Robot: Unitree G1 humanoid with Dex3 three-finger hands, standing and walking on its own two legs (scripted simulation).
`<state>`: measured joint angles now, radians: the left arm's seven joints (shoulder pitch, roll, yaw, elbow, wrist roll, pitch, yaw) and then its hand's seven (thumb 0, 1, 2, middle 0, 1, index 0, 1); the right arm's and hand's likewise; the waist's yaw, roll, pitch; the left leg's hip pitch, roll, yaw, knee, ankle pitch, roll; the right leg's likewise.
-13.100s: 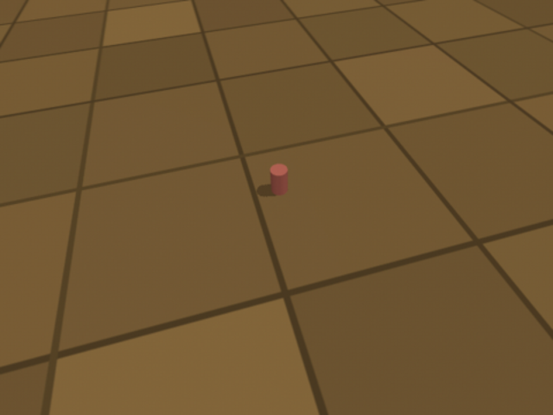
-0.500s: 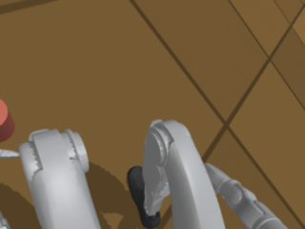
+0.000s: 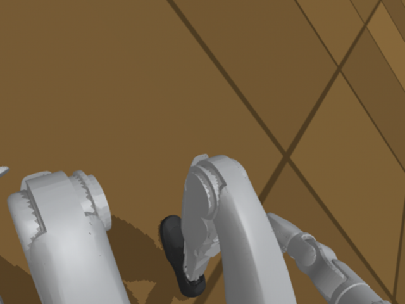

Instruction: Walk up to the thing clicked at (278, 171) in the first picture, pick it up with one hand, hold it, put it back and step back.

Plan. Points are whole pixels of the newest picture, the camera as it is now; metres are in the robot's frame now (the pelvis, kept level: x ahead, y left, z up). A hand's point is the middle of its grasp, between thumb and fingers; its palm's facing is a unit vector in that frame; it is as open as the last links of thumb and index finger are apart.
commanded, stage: close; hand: left
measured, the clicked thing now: out of the picture +0.38 +0.32 -0.20
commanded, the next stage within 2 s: settle in 0.34 s
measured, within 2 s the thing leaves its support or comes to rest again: leaves its support in 0.72 s
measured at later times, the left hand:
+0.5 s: hand out of the picture +0.38 +0.33 -0.17, palm faces +0.46 -0.89 -0.01, open 11.2 cm
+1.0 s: hand out of the picture +0.35 +0.34 -0.11, palm faces +0.46 -0.89 -0.06, open 11.5 cm
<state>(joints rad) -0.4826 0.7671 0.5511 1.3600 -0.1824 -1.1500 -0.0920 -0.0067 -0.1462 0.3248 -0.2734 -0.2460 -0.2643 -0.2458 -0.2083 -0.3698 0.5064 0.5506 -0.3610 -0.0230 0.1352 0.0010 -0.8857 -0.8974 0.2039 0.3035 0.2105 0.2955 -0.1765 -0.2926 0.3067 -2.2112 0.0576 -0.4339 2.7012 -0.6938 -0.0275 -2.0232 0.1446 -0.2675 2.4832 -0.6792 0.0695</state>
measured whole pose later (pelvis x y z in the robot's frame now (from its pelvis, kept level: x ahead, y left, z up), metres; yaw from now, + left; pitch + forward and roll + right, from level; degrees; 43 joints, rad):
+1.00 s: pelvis +0.01 -0.01 +0.03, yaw +2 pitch +16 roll -15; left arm -0.38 0.65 0.51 0.96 -0.15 -0.87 -0.05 0.00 -0.47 0.99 -0.62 -0.95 -0.60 -0.95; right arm -0.10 -0.32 0.36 0.60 -0.28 0.03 0.12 0.00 -0.91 -0.90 0.20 0.30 0.21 0.30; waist -0.12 -0.20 0.20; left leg -2.22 0.07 -0.36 2.59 -0.70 -0.03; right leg -2.04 0.11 -0.23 2.42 -0.71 0.05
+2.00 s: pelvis +0.02 -0.02 +0.09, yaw +10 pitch +30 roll -6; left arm -0.39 0.39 0.46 0.71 -0.20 -0.60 -0.20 0.01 -0.52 1.06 -0.63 -0.95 -0.62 -0.95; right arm 0.02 -0.28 0.05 0.70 -0.08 0.02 0.05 0.01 -0.91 -0.90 0.20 0.30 0.21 0.30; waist -0.06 -0.02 -0.06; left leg -2.20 0.08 -0.16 2.33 -0.67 -0.04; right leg -2.09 0.05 -0.09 2.30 -0.74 0.00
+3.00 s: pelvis +0.03 -0.03 +0.14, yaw +13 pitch +33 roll -4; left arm -0.35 0.34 0.41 0.59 -0.20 -0.51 -0.21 0.01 -0.54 1.08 -0.64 -0.96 -0.62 -0.96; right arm 0.07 -0.26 0.00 0.69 -0.04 -0.02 0.02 0.01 -0.93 -0.90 0.20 0.30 0.21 0.29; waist -0.04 0.01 -0.14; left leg -2.05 0.08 -0.10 2.12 -0.65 -0.03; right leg -1.96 0.03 -0.06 2.12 -0.73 0.00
